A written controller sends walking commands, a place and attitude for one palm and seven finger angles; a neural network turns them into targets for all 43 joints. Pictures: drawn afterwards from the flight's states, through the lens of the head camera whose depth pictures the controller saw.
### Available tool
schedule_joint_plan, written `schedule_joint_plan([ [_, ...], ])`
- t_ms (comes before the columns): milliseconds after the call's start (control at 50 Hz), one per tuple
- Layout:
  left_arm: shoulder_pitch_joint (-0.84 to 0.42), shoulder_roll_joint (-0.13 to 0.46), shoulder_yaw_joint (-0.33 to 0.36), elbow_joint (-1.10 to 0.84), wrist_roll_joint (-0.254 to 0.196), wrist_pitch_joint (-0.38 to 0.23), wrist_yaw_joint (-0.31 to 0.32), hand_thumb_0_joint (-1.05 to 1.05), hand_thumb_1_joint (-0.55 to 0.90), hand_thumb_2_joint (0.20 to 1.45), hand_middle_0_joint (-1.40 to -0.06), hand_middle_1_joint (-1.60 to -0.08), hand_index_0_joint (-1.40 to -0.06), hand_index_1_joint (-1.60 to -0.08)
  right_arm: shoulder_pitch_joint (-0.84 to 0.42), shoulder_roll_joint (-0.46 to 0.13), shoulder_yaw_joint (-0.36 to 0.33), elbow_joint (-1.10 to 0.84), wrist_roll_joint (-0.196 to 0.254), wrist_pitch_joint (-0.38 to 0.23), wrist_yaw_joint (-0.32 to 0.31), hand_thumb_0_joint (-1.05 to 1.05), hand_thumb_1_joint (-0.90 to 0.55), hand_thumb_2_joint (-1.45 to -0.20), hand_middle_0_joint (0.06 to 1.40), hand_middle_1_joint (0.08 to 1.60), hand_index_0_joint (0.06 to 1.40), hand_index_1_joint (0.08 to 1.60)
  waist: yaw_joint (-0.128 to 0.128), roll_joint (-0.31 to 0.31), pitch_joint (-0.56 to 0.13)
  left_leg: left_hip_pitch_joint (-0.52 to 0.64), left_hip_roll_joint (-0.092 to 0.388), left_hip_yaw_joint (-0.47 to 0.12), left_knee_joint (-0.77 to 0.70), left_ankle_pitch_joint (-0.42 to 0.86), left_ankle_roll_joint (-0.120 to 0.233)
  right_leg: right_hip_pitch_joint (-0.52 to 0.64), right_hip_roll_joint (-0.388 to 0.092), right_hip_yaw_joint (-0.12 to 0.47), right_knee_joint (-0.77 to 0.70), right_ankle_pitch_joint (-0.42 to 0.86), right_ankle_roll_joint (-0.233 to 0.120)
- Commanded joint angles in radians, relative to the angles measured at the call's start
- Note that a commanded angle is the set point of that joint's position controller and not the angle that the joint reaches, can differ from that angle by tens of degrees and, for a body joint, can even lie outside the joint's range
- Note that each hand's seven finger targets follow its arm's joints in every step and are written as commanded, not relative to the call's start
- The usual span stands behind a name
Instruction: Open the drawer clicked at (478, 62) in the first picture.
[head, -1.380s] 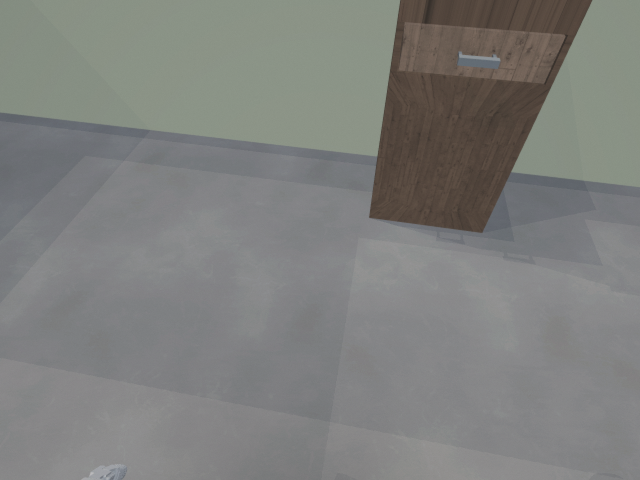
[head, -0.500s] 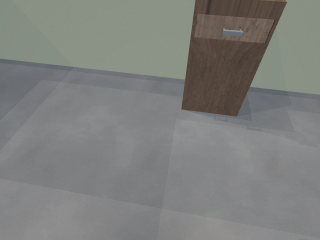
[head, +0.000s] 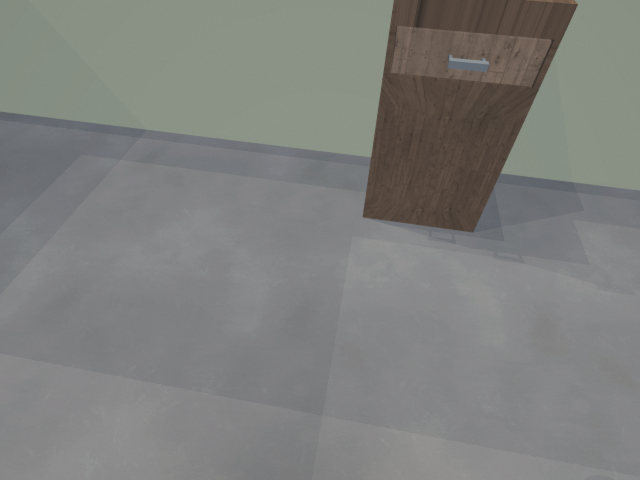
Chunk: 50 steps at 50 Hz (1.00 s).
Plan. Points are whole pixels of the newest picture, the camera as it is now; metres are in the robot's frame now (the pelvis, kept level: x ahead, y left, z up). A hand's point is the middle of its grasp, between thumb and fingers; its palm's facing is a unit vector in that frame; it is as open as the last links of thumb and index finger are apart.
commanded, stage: look at it before walking up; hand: left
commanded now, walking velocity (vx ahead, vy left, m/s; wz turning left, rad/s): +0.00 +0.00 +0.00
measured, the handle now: (467, 61) +1.29 -0.38 -0.03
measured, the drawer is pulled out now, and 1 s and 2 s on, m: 0.00 0.00 0.00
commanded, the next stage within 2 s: walk to a spot facing it in 0.16 s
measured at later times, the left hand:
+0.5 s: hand out of the picture +0.06 +0.23 -0.17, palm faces -0.08 -0.95 -0.31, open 7.4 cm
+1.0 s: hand out of the picture +0.08 +0.17 -0.17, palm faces -0.25 -0.94 -0.22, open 7.4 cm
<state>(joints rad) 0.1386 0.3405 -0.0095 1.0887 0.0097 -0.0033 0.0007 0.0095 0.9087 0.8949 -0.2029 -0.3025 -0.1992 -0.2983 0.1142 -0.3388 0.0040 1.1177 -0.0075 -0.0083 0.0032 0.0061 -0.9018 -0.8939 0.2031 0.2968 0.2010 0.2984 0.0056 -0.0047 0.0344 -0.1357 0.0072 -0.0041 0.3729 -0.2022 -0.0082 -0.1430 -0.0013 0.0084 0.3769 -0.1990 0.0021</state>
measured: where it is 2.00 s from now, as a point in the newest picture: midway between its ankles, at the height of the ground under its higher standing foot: (383, 468)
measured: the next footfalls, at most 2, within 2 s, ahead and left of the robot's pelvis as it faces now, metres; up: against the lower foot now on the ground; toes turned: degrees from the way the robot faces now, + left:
left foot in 1.10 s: +0.07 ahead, +0.10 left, +0.00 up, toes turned -23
right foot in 1.62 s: +0.20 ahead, -0.22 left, +0.00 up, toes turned -51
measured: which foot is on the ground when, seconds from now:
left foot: down 0.00-0.62, up 0.64-1.00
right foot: down 0.00-1.00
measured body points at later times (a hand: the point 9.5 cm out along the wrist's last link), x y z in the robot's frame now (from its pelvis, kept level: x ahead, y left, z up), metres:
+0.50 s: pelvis +0.00 +0.00 -0.01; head +0.02 +0.00 +0.44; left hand +0.07 +0.28 -0.15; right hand +0.07 -0.28 -0.15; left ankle +0.00 +0.12 -0.75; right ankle +0.01 -0.12 -0.75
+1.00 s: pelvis +0.00 -0.01 +0.00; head +0.03 -0.02 +0.44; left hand +0.09 +0.22 -0.15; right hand +0.01 -0.29 -0.14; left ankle +0.01 +0.13 -0.70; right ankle -0.01 -0.11 -0.75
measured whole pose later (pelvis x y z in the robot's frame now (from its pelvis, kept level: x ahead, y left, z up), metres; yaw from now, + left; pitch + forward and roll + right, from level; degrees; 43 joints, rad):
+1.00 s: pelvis +0.00 -0.01 +0.00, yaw -20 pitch +2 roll +0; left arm 0.30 0.20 0.06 0.94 0.02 0.02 -0.01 0.01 0.91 0.89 -0.20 -0.30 -0.20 -0.30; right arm 0.15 -0.24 -0.06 0.95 -0.02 0.03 -0.01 0.01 -0.91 -0.89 0.20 0.30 0.20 0.30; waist 0.05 -0.01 0.02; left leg -0.39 0.04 0.00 0.85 -0.41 -0.06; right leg -0.29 0.11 0.14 0.43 -0.17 -0.06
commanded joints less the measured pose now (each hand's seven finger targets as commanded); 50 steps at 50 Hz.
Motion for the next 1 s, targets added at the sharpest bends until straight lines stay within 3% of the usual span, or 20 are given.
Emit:
schedule_joint_plan([
  [0, -0.035, 0.206, 0.042, -0.065, 0.002, -0.025, 0.01, 0.0, 0.9, 0.9, -0.2, -0.3, -0.2, -0.3, -0.045, -0.207, -0.042, -0.068, 0.001, -0.025, -0.013, 0.0, -0.9, -0.9, 0.2, 0.3, 0.2, 0.3, -0.005, 0.0, -0.059, 0.009, 0.112, -0.097, -0.061, 0.119, 0.033, -0.007, -0.119, 0.098, -0.07, 0.094, -0.031],
  [260, -0.038, 0.209, 0.043, -0.065, 0.003, -0.022, 0.009, 0.0, 0.9, 0.9, -0.2, -0.3, -0.2, -0.3, -0.051, -0.212, -0.043, -0.066, 0.001, -0.027, -0.016, 0.0, -0.9, -0.9, 0.2, 0.3, 0.2, 0.3, -0.004, 0.002, -0.055, 0.03, 0.117, -0.088, -0.064, 0.146, 0.033, -0.009, -0.116, 0.1, -0.064, 0.137, -0.03],
  [280, -0.034, 0.196, 0.043, -0.07, 0.002, -0.016, 0.009, 0.0, 0.9, 0.9, -0.2, -0.3, -0.2, -0.3, -0.04, -0.198, -0.043, -0.067, -0.001, -0.024, -0.019, 0.0, -0.9, -0.9, 0.2, 0.3, 0.2, 0.3, -0.006, 0.007, -0.054, 0.037, 0.12, -0.074, -0.048, 0.151, 0.03, -0.023, -0.115, 0.106, -0.051, 0.16, -0.03],
  [320, 0.006, 0.112, 0.033, -0.072, 0.002, 0.009, 0.013, 0.0, 0.9, 0.9, -0.2, -0.3, -0.2, -0.3, 0.007, -0.105, -0.03, -0.07, -0.003, -0.008, -0.022, 0.0, -0.9, -0.9, 0.2, 0.3, 0.2, 0.3, -0.01, -0.002, -0.046, 0.028, 0.124, -0.039, -0.009, 0.14, 0.015, -0.063, -0.107, 0.116, -0.007, 0.188, -0.02],
  [380, 0.038, 0.098, 0.042, -0.11, 0.007, 0.032, 0.011, 0.0, 0.9, 0.9, -0.2, -0.3, -0.2, -0.3, 0.033, -0.102, -0.046, -0.108, -0.004, 0.01, -0.03, 0.0, -0.9, -0.9, 0.2, 0.3, 0.2, 0.3, -0.012, 0.006, -0.029, 0.01, 0.147, -0.02, 0.027, 0.101, 0.021, -0.136, -0.082, 0.131, 0.067, 0.191, -0.018],
  [460, 0.063, 0.073, 0.058, -0.169, 0.01, 0.045, -0.001, 0.0, 0.9, 0.9, -0.2, -0.3, -0.2, -0.3, 0.03, -0.128, -0.076, -0.169, -0.006, 0.016, -0.035, 0.0, -0.9, -0.9, 0.2, 0.3, 0.2, 0.3, -0.009, 0.1, -0.04, -0.015, 0.242, -0.066, 0.01, 0.088, 0.077, -0.221, -0.014, 0.079, 0.268, 0.098, -0.004],
  [500, 0.088, 0.045, 0.066, -0.189, 0.01, 0.05, -0.004, 0.0, 0.9, 0.9, -0.2, -0.3, -0.2, -0.3, 0.016, -0.129, -0.086, -0.19, -0.006, 0.011, -0.034, 0.0, -0.9, -0.9, 0.2, 0.3, 0.2, 0.3, 0.003, 0.187, -0.049, -0.037, 0.338, -0.099, -0.008, 0.218, 0.152, -0.241, 0.005, 0.013, 0.461, -0.208, 0.012],
  [520, 0.097, 0.034, 0.072, -0.198, 0.009, 0.053, -0.006, 0.0, 0.9, 0.9, -0.2, -0.3, -0.2, -0.3, 0.004, -0.124, -0.088, -0.205, -0.009, 0.009, -0.034, 0.0, -0.9, -0.9, 0.2, 0.3, 0.2, 0.3, 0.009, 0.198, -0.045, -0.066, 0.364, -0.089, 0.001, 0.265, 0.174, -0.231, -0.016, 0.007, 0.501, -0.285, 0.013],
  [540, 0.131, 0.026, 0.079, -0.2, 0.009, 0.052, -0.009, 0.0, 0.9, 0.9, -0.2, -0.3, -0.2, -0.3, -0.025, -0.119, -0.093, -0.219, -0.012, 0.01, -0.035, 0.0, -0.9, -0.9, 0.2, 0.3, 0.2, 0.3, 0.035, 0.182, -0.041, -0.106, 0.362, -0.048, 0.052, 0.284, 0.159, -0.178, -0.041, 0.014, 0.454, -0.271, 0.007],
  [560, 0.178, 0.021, 0.083, -0.193, 0.011, 0.046, -0.012, 0.0, 0.9, 0.9, -0.2, -0.3, -0.2, -0.3, -0.04, -0.113, -0.094, -0.227, -0.014, 0.013, -0.034, 0.0, -0.9, -0.9, 0.2, 0.3, 0.2, 0.3, 0.056, 0.146, -0.044, -0.136, 0.32, 0.006, 0.141, 0.265, 0.118, -0.111, -0.037, -0.009, 0.348, -0.194, 0.007],
  [580, 0.242, 0.043, 0.094, -0.18, 0.016, 0.033, -0.012, 0.0, 0.9, 0.9, -0.2, -0.3, -0.2, -0.3, -0.043, -0.096, -0.094, -0.234, -0.01, 0.02, -0.032, 0.0, -0.9, -0.9, 0.2, 0.3, 0.2, 0.3, 0.086, 0.026, -0.052, -0.204, 0.243, 0.083, 0.336, 0.142, 0.047, -0.024, -0.063, 0.037, 0.152, 0.016, 0.0],
  [600, 0.255, 0.161, 0.114, -0.187, 0.031, 0.014, 0.004, 0.0, 0.9, 0.9, -0.2, -0.3, -0.2, -0.3, -0.007, -0.009, -0.081, -0.263, -0.003, 0.028, -0.026, 0.0, -0.9, -0.9, 0.2, 0.3, 0.2, 0.3, 0.068, -0.36, -0.043, -0.426, 0.056, 0.164, 0.619, -0.281, -0.046, 0.023, -0.302, 0.452, -0.035, 0.284, -0.075],
  [620, 0.266, 0.162, 0.107, -0.199, 0.011, 0.021, 0.013, 0.0, 0.9, 0.9, -0.2, -0.3, -0.2, -0.3, -0.032, -0.018, -0.08, -0.282, 0.0, 0.035, -0.029, 0.0, -0.9, -0.9, 0.2, 0.3, 0.2, 0.3, 0.079, -0.268, -0.041, -0.416, 0.036, 0.018, 0.734, -0.385, -0.039, -0.065, -0.372, 0.527, -0.099, 0.286, -0.181],
  [640, 0.216, 0.144, 0.113, -0.212, 0.015, 0.023, 0.017, 0.0, 0.9, 0.9, -0.2, -0.3, -0.2, -0.3, -0.051, -0.01, -0.083, -0.276, 0.0, 0.036, -0.029, 0.0, -0.9, -0.9, 0.2, 0.3, 0.2, 0.3, 0.059, -0.232, -0.024, -0.429, 0.044, -0.035, 0.791, -0.338, -0.032, -0.111, -0.324, 0.552, -0.118, 0.139, -0.196],
  [660, 0.157, 0.115, 0.106, -0.225, 0.012, 0.022, 0.016, 0.0, 0.9, 0.9, -0.2, -0.3, -0.2, -0.3, -0.043, -0.022, -0.086, -0.262, -0.002, 0.034, -0.027, 0.0, -0.9, -0.9, 0.2, 0.3, 0.2, 0.3, 0.035, -0.182, 0.004, -0.441, 0.058, -0.052, 0.809, -0.261, -0.034, -0.12, -0.283, 0.499, -0.109, 0.088, -0.186],
  [700, 0.114, 0.076, 0.102, -0.241, 0.007, 0.014, 0.018, 0.0, 0.9, 0.9, -0.2, -0.3, -0.2, -0.3, 0.014, -0.011, -0.085, -0.233, -0.007, 0.029, -0.024, 0.0, -0.9, -0.9, 0.2, 0.3, 0.2, 0.3, 0.003, -0.106, -0.058, -0.411, 0.071, -0.035, 0.776, -0.167, -0.049, -0.062, -0.224, 0.391, -0.065, 0.178, -0.165],
  [740, 0.146, 0.066, 0.104, -0.232, 0.007, 0.011, 0.017, 0.0, 0.9, 0.9, -0.2, -0.3, -0.2, -0.3, 0.017, 0.008, -0.083, -0.225, -0.007, 0.031, -0.028, 0.0, -0.9, -0.9, 0.2, 0.3, 0.2, 0.3, 0.016, -0.087, -0.095, -0.402, 0.06, -0.022, 0.741, -0.156, -0.059, -0.017, -0.202, 0.36, -0.041, 0.254, -0.158],
  [780, 0.188, 0.06, 0.108, -0.217, 0.007, 0.009, 0.014, 0.0, 0.9, 0.9, -0.2, -0.3, -0.2, -0.3, 0.005, 0.014, -0.081, -0.228, -0.009, 0.033, -0.03, 0.0, -0.9, -0.9, 0.2, 0.3, 0.2, 0.3, 0.031, -0.091, -0.112, -0.414, 0.051, -0.021, 0.707, -0.157, -0.063, 0.029, -0.187, 0.377, -0.046, 0.239, -0.159],
  [900, 0.22, 0.067, 0.12, -0.2, 0.016, 0.001, 0.003, 0.0, 0.9, 0.9, -0.2, -0.3, -0.2, -0.3, -0.031, 0.016, -0.079, -0.267, -0.011, 0.009, -0.017, 0.0, -0.9, -0.9, 0.2, 0.3, 0.2, 0.3, 0.057, -0.128, -0.078, -0.411, 0.044, 0.002, 0.52, -0.21, -0.059, 0.038, -0.176, 0.48, -0.13, -0.164, -0.2],
  [980, 0.184, 0.086, 0.124, -0.218, 0.018, 0.001, -0.004, 0.0, 0.9, 0.9, -0.2, -0.3, -0.2, -0.3, -0.006, 0.021, -0.079, -0.28, -0.005, -0.009, -0.014, 0.0, -0.9, -0.9, 0.2, 0.3, 0.2, 0.3, 0.047, -0.149, -0.06, -0.274, 0.007, 0.011, 0.341, -0.232, -0.035, -0.074, -0.145, 0.512, -0.143, -0.247, -0.199],
])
